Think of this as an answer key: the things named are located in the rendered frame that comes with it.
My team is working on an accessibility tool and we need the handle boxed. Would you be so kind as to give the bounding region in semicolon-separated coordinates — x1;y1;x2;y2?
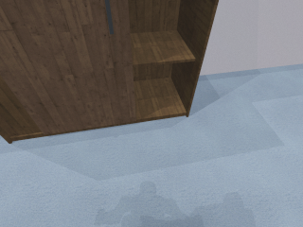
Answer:
104;0;114;35

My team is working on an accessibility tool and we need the wardrobe door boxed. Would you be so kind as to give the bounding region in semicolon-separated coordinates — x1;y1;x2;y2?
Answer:
0;0;136;135
0;76;42;136

